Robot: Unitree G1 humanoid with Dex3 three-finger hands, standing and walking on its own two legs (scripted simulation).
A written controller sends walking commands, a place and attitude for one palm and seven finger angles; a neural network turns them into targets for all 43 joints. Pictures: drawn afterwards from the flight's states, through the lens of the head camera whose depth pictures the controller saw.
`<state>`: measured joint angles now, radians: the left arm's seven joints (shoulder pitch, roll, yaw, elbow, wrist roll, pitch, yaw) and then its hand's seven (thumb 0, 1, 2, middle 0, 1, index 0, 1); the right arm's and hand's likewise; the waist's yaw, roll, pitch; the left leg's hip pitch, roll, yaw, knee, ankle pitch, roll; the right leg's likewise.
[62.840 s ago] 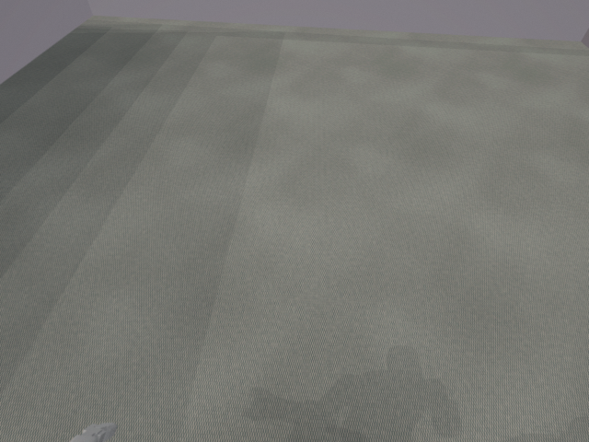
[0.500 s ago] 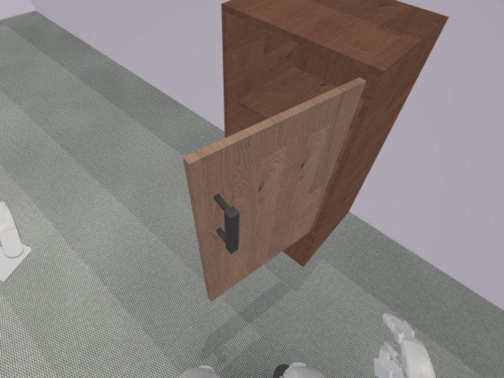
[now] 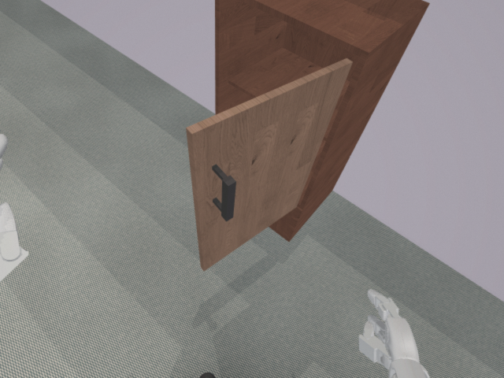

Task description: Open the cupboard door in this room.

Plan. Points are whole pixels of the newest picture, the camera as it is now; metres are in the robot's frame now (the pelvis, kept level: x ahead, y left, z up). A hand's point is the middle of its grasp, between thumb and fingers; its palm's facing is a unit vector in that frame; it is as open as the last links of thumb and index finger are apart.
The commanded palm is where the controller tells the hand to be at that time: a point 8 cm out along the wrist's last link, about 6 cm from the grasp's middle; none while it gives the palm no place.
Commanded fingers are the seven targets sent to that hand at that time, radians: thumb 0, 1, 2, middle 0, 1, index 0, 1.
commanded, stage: step back with the hand held close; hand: left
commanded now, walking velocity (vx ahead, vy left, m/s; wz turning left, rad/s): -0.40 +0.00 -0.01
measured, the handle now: (222, 193) +0.46 +0.09 -0.05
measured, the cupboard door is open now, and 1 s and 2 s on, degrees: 79 79 79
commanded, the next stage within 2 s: stop stepping back and stand still in 0.02 s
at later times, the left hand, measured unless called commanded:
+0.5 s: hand out of the picture +0.08 +0.23 +0.17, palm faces +0.49 -0.77 -0.41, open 7.4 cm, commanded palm +0.02 +0.26 +0.17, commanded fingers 0.00 0.90 0.90 -0.20 -0.30 -0.20 -0.30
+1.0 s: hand out of the picture +0.08 +0.24 +0.10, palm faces +0.35 -0.82 -0.46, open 7.4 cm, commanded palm none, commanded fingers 0.00 0.90 0.90 -0.20 -0.30 -0.20 -0.30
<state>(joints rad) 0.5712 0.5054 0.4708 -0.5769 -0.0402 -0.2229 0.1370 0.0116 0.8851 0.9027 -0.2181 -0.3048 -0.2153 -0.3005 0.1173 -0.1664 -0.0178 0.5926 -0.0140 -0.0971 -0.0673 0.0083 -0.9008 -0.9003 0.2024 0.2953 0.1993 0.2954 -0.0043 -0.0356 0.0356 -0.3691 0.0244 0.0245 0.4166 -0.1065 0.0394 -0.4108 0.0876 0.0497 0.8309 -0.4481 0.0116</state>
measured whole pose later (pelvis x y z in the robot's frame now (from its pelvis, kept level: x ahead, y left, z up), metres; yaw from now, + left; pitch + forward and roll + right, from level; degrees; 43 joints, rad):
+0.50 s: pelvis -0.12 -0.04 -0.01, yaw -1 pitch +1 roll +1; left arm 0.49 0.38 0.41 -0.42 -0.02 -0.20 0.17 0.01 0.89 0.90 -0.22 -0.30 -0.21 -0.30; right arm 0.33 -0.26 -0.02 0.70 0.00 -0.12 -0.09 0.01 -0.90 -0.90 0.20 0.30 0.20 0.30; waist -0.01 -0.01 -0.09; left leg -0.27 0.02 0.05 0.52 -0.27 0.02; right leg -0.18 0.01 -0.04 0.55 -0.38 -0.03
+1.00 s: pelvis -0.14 -0.02 -0.01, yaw -1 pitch +0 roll +0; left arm 0.38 0.36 0.31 -0.17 0.01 -0.15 0.09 0.00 0.89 0.90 -0.21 -0.30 -0.21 -0.30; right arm 0.21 -0.23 -0.01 0.74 -0.01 -0.12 -0.03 0.01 -0.90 -0.90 0.20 0.30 0.20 0.30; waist 0.01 0.02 -0.03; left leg -0.32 0.00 0.05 0.57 -0.26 0.02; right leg -0.25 -0.01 -0.03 0.63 -0.35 0.00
